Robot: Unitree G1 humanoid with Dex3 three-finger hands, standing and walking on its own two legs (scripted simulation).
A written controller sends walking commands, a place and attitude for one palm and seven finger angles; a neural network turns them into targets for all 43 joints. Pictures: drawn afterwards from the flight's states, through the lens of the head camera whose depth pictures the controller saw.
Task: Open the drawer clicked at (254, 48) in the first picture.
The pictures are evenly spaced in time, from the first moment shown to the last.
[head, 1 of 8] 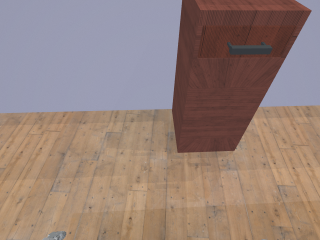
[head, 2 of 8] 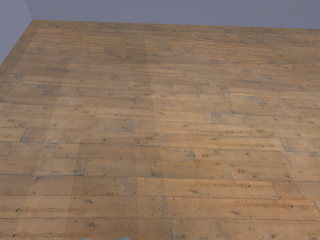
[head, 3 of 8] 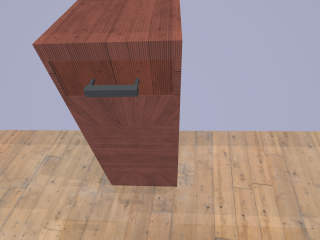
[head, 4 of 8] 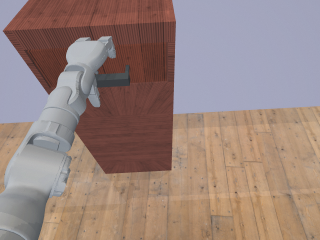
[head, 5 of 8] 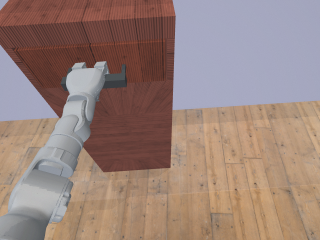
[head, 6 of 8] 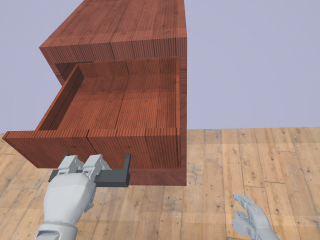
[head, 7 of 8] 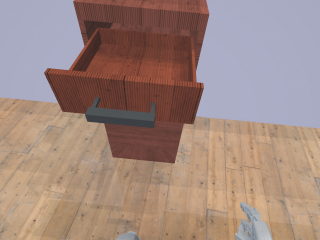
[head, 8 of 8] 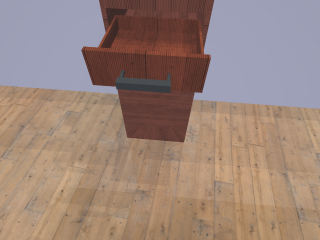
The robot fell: no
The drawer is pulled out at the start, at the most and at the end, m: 0.00 0.30 0.30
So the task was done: yes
